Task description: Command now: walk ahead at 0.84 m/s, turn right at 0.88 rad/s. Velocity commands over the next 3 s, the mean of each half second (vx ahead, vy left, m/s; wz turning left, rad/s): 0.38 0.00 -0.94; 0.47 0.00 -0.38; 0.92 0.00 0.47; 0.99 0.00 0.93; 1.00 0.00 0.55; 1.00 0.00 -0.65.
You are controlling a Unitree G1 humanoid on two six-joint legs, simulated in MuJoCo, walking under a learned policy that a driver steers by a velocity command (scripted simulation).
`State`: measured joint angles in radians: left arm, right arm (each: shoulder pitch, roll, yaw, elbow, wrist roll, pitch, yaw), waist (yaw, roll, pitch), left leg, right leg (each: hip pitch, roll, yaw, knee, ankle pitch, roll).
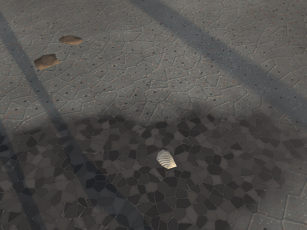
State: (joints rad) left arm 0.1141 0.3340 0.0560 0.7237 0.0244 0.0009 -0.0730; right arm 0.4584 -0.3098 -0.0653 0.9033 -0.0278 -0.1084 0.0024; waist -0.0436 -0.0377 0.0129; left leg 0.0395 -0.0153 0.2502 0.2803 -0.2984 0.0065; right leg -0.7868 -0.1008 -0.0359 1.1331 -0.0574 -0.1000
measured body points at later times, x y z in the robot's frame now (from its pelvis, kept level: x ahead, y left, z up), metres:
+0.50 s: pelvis +0.31 -0.01 +0.00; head +0.35 -0.06 +0.45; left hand +0.57 +0.21 -0.08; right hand +0.42 -0.35 -0.07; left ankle +0.55 +0.10 -0.67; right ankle +0.32 -0.05 -0.73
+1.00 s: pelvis +0.50 -0.08 +0.01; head +0.51 -0.07 +0.46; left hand +0.79 +0.00 -0.08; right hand +0.32 -0.30 -0.10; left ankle +0.55 +0.03 -0.73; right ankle +0.45 -0.22 -0.70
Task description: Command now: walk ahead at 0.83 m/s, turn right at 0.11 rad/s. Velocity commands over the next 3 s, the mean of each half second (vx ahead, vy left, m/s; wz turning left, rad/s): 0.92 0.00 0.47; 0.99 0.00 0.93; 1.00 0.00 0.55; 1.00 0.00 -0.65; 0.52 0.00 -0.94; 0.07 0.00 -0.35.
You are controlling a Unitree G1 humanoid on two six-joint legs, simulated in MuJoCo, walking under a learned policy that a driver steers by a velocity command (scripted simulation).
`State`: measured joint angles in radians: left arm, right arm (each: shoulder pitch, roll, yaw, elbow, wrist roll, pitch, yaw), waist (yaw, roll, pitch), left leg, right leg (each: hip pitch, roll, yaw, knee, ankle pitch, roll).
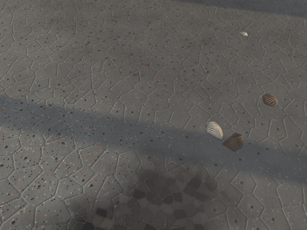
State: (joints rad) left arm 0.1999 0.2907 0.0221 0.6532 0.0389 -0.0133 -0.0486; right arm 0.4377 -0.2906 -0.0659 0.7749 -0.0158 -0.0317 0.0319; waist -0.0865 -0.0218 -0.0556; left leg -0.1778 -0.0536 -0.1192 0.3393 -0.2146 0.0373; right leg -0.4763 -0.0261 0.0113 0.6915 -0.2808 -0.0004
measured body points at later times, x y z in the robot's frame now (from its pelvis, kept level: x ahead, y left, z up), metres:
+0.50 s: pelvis +0.32 +0.01 -0.04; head +0.36 +0.01 +0.40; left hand +0.19 +0.25 -0.17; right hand +0.61 -0.16 -0.13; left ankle +0.48 +0.10 -0.73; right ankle +0.08 -0.13 -0.74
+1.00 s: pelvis +0.76 +0.17 -0.04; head +0.80 +0.19 +0.41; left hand +0.78 +0.50 -0.10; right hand +0.99 -0.06 -0.15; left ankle +0.52 +0.09 -0.67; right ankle +0.94 +0.13 -0.75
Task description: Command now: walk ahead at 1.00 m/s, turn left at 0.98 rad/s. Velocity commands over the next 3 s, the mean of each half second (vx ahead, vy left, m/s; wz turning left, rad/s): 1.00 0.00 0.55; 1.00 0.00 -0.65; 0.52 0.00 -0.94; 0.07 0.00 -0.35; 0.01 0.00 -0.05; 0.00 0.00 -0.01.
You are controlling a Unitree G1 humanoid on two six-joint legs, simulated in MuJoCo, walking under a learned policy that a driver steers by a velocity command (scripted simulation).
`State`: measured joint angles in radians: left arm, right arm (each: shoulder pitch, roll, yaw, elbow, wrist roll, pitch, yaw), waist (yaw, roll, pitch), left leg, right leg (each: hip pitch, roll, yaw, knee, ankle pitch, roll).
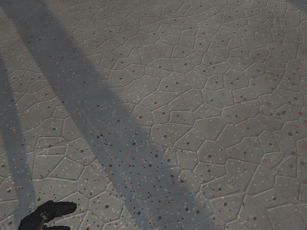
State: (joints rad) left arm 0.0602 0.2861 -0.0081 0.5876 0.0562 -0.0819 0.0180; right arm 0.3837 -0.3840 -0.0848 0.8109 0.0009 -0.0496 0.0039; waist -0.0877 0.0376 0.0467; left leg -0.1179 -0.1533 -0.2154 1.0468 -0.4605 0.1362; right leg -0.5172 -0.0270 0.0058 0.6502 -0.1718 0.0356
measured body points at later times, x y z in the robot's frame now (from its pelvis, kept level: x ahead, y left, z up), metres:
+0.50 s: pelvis +0.45 +0.06 +0.01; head +0.48 +0.07 +0.46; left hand +0.37 +0.31 -0.12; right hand +0.66 -0.14 -0.10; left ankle +0.47 +0.11 -0.71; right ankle +0.32 -0.14 -0.58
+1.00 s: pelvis +0.93 +0.11 +0.01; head +0.94 +0.12 +0.46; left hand +0.94 +0.40 -0.12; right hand +1.12 -0.12 -0.06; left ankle +0.92 +0.29 -0.60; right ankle +0.93 +0.10 -0.71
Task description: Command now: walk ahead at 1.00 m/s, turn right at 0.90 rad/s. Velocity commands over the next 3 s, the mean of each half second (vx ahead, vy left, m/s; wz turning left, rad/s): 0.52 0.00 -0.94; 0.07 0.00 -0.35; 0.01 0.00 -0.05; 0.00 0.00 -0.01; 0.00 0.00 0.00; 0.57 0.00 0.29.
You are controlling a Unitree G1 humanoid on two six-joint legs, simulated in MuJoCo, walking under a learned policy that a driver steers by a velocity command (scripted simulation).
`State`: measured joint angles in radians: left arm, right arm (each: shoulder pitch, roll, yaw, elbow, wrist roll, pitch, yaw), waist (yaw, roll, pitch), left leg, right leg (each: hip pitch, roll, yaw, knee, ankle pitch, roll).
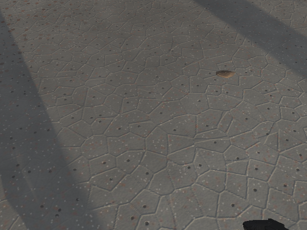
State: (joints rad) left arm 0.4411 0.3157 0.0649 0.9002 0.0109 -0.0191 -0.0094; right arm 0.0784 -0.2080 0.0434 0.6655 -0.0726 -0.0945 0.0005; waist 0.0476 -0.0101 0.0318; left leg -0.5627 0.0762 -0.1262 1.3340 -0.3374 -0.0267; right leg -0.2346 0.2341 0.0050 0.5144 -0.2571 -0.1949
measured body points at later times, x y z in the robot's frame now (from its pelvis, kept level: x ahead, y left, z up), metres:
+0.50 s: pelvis +0.34 +0.07 +0.02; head +0.39 +0.02 +0.46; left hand +0.66 +0.23 -0.05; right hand +0.32 -0.25 -0.10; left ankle +0.42 +0.17 -0.72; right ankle +0.37 -0.08 -0.66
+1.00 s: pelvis +0.44 +0.03 +0.00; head +0.45 +0.03 +0.45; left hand +0.72 +0.13 -0.09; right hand +0.38 -0.26 -0.11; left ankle +0.51 +0.13 -0.72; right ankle +0.41 -0.10 -0.72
